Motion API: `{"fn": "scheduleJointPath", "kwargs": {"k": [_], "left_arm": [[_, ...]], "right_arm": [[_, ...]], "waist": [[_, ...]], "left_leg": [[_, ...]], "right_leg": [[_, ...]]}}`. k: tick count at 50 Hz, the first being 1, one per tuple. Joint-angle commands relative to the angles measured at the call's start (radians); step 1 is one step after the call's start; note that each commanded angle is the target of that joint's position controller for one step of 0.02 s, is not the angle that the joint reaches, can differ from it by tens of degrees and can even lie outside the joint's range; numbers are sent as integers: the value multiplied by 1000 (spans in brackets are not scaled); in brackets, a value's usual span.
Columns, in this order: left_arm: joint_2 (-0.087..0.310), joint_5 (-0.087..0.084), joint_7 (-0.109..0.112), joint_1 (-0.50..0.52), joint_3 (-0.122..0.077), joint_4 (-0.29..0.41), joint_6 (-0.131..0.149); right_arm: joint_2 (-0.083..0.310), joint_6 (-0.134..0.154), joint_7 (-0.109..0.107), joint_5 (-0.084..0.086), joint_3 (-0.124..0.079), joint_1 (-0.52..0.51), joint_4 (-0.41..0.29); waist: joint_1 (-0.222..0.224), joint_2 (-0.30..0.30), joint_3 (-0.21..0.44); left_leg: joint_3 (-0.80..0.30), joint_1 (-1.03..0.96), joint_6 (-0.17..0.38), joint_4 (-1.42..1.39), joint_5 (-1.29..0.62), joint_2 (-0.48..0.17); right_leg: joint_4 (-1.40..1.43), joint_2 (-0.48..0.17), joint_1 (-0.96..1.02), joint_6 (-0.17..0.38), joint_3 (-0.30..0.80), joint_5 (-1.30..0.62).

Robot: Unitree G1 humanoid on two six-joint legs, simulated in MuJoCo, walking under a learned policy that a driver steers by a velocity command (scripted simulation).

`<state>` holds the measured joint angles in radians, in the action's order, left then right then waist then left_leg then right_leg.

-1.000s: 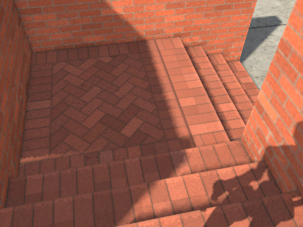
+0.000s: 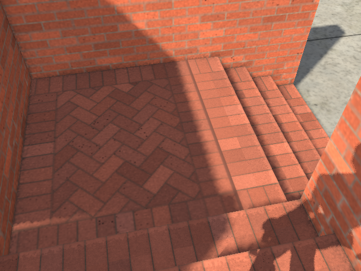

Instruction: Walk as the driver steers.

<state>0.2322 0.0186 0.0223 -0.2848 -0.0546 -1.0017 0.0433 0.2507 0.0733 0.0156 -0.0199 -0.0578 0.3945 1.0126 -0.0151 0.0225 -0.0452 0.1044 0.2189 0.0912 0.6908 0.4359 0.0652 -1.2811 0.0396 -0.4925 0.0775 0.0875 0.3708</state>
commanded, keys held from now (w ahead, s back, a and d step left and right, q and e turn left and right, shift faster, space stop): w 0.56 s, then w+q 0.44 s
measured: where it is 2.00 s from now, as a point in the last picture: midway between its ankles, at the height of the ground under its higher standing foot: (149, 221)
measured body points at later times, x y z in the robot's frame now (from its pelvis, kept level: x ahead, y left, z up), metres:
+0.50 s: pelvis +0.26 -0.03 -0.15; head +0.26 -0.03 +0.30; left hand +0.21 +0.21 -0.30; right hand +0.29 -0.28 -0.30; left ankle +0.33 +0.13 -0.80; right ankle +0.22 -0.09 -0.87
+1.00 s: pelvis +0.52 +0.06 -0.30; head +0.53 +0.08 +0.15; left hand +0.56 +0.31 -0.45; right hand +0.52 -0.19 -0.44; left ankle +0.49 +0.10 -1.03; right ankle +0.64 -0.09 -0.93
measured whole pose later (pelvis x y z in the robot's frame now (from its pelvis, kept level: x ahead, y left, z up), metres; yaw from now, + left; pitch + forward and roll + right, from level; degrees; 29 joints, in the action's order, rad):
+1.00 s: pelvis +0.52 +0.06 -0.30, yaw +11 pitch -1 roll +0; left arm 0.22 0.06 0.01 -0.19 -0.04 -0.96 0.01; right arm 0.18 0.04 -0.01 -0.02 -0.04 0.45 1.04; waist -0.01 0.04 -0.02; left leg -0.02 0.25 0.12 0.64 0.37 0.13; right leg -1.22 -0.09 -0.73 -0.01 0.03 0.19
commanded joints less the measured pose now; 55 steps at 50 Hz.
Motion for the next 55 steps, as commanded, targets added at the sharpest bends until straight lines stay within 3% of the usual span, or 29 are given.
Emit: {"fn": "scheduleJointPath", "kwargs": {"k": [1,4,6,11,13,14,15,16,17,18,20,21,22,24,28,34,37,38,39,40,41,42,43,44,45,47,49,52,55], "left_arm": [[63,16,-17,48,-21,77,-48],[58,12,-35,159,-27,102,-37],[18,26,-66,153,-5,107,-18],[47,1,-50,217,10,134,-25],[60,19,-31,86,3,93,-12],[64,34,-20,-98,-7,36,-7],[109,43,-20,-261,-30,-7,-8],[176,24,-41,-341,-32,-28,1],[192,-2,-57,-361,-33,-26,2],[155,-9,-60,-260,-29,5,2],[146,-11,-22,-127,-29,13,18],[98,-12,-9,-78,-10,20,22],[115,4,-7,-128,-11,-9,31],[122,13,-11,-166,-15,-23,36],[29,-19,-4,-106,15,-23,65],[62,36,19,-232,7,-47,40],[80,48,40,-284,8,-82,11],[102,45,25,-249,10,-79,11],[108,25,20,-271,-8,-85,7],[27,4,16,-345,7,-51,17],[79,-15,16,-282,8,4,23],[84,-7,14,-119,9,74,30],[129,18,13,13,0,85,16],[115,29,6,6,-6,83,3],[131,31,4,-24,-15,58,-6],[61,48,-8,31,-5,69,-32],[19,55,-18,-67,3,27,-46],[89,27,-29,153,-23,121,-32],[48,43,-50,255,-7,162,-3]], "right_arm": [[109,25,-17,-2,-10,9,-30],[82,61,-23,7,0,39,-13],[58,63,-26,21,10,-9,-20],[40,16,-44,-19,14,100,13],[50,-14,-74,-42,18,150,34],[85,-32,-85,-29,8,156,49],[106,-36,-76,0,-9,120,37],[21,-29,-68,29,-4,205,9],[19,-19,-76,36,4,268,-1],[78,-16,-68,16,-12,227,12],[96,-35,-53,-49,-25,24,-52],[104,-52,-36,-44,-35,-43,-56],[64,-69,-31,-45,-30,-59,-54],[28,-86,-18,-41,-25,7,-23],[26,-43,13,-30,-22,-201,-92],[4,-55,19,10,5,-374,-157],[32,-52,-2,-1,-17,-185,-91],[45,-49,-5,-9,-32,73,-4],[96,-56,5,-7,-53,144,23],[167,-45,29,-6,-47,215,31],[187,-53,31,40,-55,275,28],[221,-63,8,38,-63,262,29],[129,-68,-7,21,-37,135,-11],[126,-61,-15,2,-30,95,-17],[58,-40,-18,-11,-3,23,-29],[86,-8,-30,12,-5,-19,-50],[132,-6,-35,-3,-19,39,-27],[33,-9,-41,23,7,116,-26],[58,2,-48,16,1,52,-64]], "waist": [[58,-62,-117],[24,-64,-94],[40,-45,-40],[-44,-43,-102],[-19,-8,-86],[56,-25,-33],[136,51,50],[82,185,163],[63,115,221],[41,7,125],[15,101,19],[-11,-6,-80],[-7,28,-104],[-36,20,-41],[-6,23,-43],[122,51,-178],[73,-14,-100],[-56,-35,35],[-97,-147,86],[-28,-301,190],[-89,-220,351],[-119,-231,258],[-89,-34,63],[-47,-104,5],[32,22,-72],[57,-19,-81],[70,-133,21],[6,-72,-9],[-27,-35,3]], "left_leg": [[-333,136,160,-379,-454,-292],[-256,81,110,-310,-254,-200],[-159,266,65,-264,-71,-130],[-139,181,39,17,-40,-153],[-139,-17,57,309,-243,-128],[-122,-34,73,578,-395,-112],[-74,119,67,955,-193,-35],[-101,489,33,1219,469,11],[-225,695,39,1190,355,-32],[-231,713,37,969,120,-75],[-259,724,-38,714,-63,-148],[-265,611,-90,536,-171,-159],[-208,510,-114,485,-172,-160],[-155,387,-97,487,-331,-142],[-146,305,-51,61,-932,-136],[-120,286,-24,-192,-794,-105],[-49,89,23,-325,-623,-102],[53,-196,44,-267,-673,-25],[-129,-329,84,-359,-607,-128],[-292,-662,166,75,-1253,-311],[-505,-780,263,1,-1098,-420],[-729,-691,360,-253,-524,-502],[-636,-454,289,-340,-223,-431],[-691,-234,307,-300,-261,-435],[-565,-40,239,-259,-391,-349],[-434,225,190,-338,-466,-209],[-442,186,211,-286,-687,-219],[-517,-2,209,-222,-374,-179],[-452,204,148,-154,-150,-82]], "right_leg": [[190,-59,-78,-34,-22,-130],[414,-52,-122,-10,-58,-549],[609,-36,172,2,-118,-900],[777,-28,247,-33,-180,-822],[1022,-64,245,-26,-146,-783],[1145,-82,378,2,-139,-798],[1142,-140,599,60,-105,-851],[691,-309,936,99,19,-1369],[615,-431,1050,160,140,-1349],[731,-403,849,159,100,-943],[873,-463,500,285,321,-278],[943,-405,281,274,257,-325],[912,-381,166,280,241,-450],[843,-324,97,241,150,-560],[755,-157,20,124,53,-21],[545,-211,153,95,4,-28],[227,-234,270,109,-37,-310],[-47,-194,210,92,-117,-520],[-445,-74,80,68,-161,-138],[-823,-23,-329,14,-164,512],[-872,-42,-502,-9,-117,445],[-771,-33,-719,-38,-119,350],[-571,-122,-691,-30,-74,200],[-466,-138,-589,-43,-49,174],[-178,-178,-465,-60,5,-42],[123,-143,-203,-106,-51,-186],[80,-112,-115,-104,-84,-336],[285,-144,-344,-92,-2,-542],[562,-68,-40,-85,-60,-865]]}}
Keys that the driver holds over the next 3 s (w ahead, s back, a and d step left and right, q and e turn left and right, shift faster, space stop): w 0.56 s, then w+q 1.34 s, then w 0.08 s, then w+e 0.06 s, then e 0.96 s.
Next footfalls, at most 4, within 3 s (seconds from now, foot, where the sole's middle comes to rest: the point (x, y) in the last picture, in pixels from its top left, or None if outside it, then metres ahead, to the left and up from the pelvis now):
0.30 right None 0.26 -0.09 -0.91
0.76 left None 0.53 0.11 -1.06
1.32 right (183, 240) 0.84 0.00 -1.22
1.88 left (123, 215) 1.08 0.36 -1.37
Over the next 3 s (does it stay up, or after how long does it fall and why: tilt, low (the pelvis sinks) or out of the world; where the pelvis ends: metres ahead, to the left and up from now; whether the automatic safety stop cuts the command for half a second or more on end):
stays up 1.23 0.44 -0.59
